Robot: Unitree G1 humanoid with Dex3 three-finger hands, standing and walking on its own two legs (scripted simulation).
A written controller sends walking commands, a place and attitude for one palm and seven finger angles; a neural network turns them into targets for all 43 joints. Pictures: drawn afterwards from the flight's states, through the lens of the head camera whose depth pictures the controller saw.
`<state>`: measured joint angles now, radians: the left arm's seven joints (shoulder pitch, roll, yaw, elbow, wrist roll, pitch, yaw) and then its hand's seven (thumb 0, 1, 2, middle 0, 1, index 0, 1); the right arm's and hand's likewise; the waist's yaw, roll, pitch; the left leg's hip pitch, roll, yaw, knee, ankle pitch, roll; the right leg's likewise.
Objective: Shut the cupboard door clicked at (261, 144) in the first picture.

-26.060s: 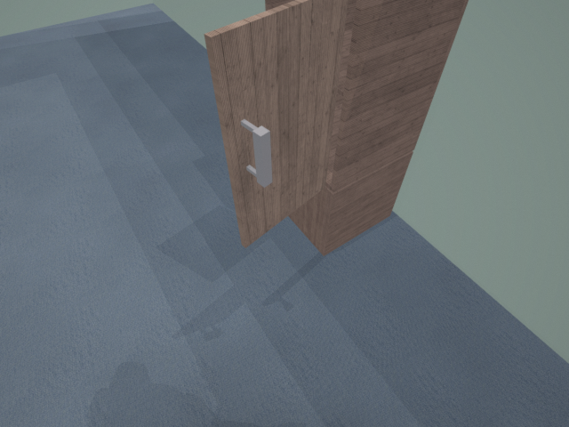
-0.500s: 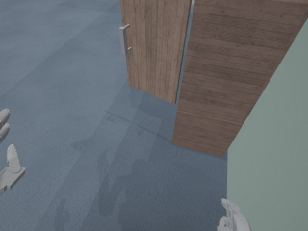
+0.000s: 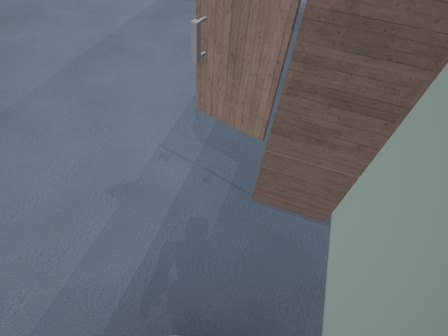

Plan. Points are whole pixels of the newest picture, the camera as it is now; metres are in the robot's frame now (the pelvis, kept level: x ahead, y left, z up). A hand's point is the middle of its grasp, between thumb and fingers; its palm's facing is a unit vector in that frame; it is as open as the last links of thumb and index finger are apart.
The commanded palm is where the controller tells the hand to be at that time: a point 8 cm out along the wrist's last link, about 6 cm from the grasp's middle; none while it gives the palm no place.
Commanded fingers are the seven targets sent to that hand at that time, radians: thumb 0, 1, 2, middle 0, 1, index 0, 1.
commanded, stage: let the arm hang, fingers relaxed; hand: left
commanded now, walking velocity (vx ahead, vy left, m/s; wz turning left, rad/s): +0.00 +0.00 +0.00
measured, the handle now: (199, 39) +1.03 +0.14 +0.01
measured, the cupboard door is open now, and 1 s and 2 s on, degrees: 75 75 75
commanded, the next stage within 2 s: look to check the result in 0.66 s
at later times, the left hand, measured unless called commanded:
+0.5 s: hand out of the picture +0.02 +0.17 -0.17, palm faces -0.01 -0.98 -0.18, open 7.4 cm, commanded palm none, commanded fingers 0.00 0.90 0.90 -0.20 -0.30 -0.20 -0.30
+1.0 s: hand out of the picture +0.03 +0.17 -0.17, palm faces +0.01 -0.98 -0.21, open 7.4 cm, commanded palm none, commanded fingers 0.00 0.90 0.90 -0.20 -0.30 -0.20 -0.30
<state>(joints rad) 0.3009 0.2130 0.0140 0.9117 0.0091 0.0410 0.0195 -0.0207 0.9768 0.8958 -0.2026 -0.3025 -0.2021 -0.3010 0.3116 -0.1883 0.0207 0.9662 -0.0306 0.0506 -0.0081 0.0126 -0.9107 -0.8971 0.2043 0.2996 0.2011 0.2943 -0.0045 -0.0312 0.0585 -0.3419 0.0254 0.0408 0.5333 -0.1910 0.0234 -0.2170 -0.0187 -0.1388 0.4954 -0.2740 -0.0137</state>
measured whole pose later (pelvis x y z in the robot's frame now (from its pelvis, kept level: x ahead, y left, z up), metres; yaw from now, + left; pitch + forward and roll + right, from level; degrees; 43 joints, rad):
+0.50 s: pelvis +0.02 +0.00 +0.01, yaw -2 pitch -1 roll +0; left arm 0.29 0.15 0.00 1.12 0.01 0.00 0.03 0.01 0.91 0.90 -0.19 -0.30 -0.20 -0.30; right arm 0.28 -0.16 0.00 1.11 -0.02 0.02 -0.03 0.01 -0.91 -0.90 0.20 0.30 0.20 0.29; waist -0.01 0.01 0.02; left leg -0.23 0.02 0.09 0.41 -0.16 0.02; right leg -0.14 -0.03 -0.09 0.41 -0.25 -0.01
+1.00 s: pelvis +0.04 -0.01 +0.01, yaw -2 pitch -1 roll +0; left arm 0.29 0.16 0.01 1.14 0.01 -0.01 0.04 0.01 0.91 0.90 -0.19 -0.30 -0.20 -0.30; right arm 0.27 -0.15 0.00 1.13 -0.02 0.01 -0.04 0.01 -0.92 -0.90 0.20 0.30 0.20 0.29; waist 0.00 0.01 0.04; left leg -0.19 0.02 0.07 0.40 -0.19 0.00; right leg -0.08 -0.01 -0.11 0.38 -0.28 -0.02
